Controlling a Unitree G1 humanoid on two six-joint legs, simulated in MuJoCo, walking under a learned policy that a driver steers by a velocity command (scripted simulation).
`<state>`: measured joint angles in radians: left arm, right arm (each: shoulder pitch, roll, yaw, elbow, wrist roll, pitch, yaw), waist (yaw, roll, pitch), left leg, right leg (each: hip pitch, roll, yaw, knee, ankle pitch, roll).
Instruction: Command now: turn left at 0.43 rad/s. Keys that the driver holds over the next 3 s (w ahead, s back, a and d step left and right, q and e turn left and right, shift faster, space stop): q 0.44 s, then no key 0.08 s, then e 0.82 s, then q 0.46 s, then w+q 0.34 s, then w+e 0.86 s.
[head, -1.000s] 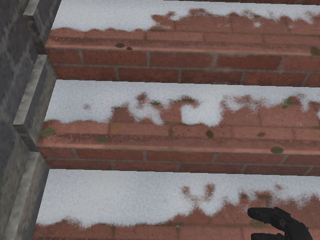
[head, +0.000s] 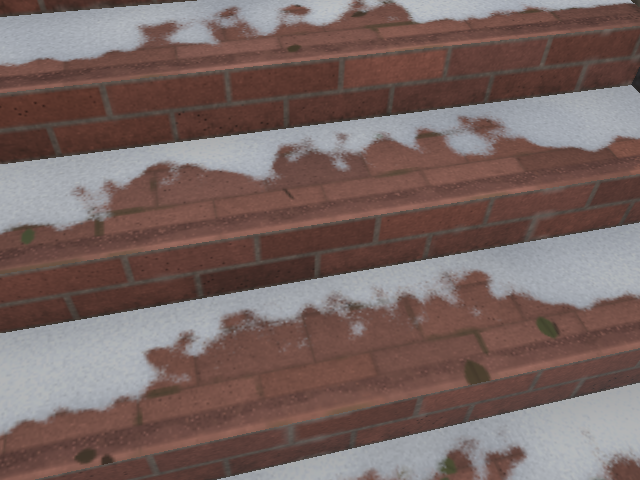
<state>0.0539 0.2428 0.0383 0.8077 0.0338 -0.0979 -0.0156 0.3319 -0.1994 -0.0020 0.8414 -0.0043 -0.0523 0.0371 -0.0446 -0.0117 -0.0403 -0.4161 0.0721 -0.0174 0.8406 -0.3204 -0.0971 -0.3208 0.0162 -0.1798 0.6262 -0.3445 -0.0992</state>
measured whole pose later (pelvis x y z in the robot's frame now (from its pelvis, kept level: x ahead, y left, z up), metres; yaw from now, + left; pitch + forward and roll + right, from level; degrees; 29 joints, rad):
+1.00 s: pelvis +0.01 +0.01 +0.00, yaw +8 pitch +5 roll +1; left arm 0.13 0.25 0.07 0.71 0.03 -0.08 -0.01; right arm 0.13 -0.26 -0.07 0.57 -0.03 -0.07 -0.05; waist -0.02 -0.02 -0.06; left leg -0.38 0.00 0.10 0.61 -0.31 0.06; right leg -0.46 0.00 0.06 0.88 -0.49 -0.02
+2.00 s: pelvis +0.06 +0.02 +0.02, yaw +8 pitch +5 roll +0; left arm 0.22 0.23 0.04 0.78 0.08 -0.06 0.02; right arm 0.26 -0.22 -0.04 0.71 -0.01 -0.03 0.11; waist 0.05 -0.03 -0.12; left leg -0.52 0.05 0.02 1.05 -0.42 -0.02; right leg -0.17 -0.12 -0.20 0.37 -0.27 -0.01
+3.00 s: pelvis +0.51 +0.19 +0.26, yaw -7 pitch +6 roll +4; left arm 0.32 0.28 0.04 1.04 0.04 -0.08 -0.12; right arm 0.16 -0.18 0.00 0.76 -0.04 -0.06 0.02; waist -0.05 -0.05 -0.12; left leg -0.66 0.00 0.15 0.97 -0.42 0.08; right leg -0.74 0.07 0.14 1.72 -0.03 -0.20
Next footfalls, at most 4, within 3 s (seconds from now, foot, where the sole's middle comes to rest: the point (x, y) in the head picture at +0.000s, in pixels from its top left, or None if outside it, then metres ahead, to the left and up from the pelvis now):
0.02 left None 0.02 0.15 -0.76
0.38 right None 0.06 -0.10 -0.76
0.68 left None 0.04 0.13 -0.76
1.26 right None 0.06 -0.12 -0.76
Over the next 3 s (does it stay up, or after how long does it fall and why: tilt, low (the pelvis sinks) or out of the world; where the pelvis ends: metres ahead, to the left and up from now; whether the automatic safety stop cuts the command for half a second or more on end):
stays up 0.51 0.19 0.26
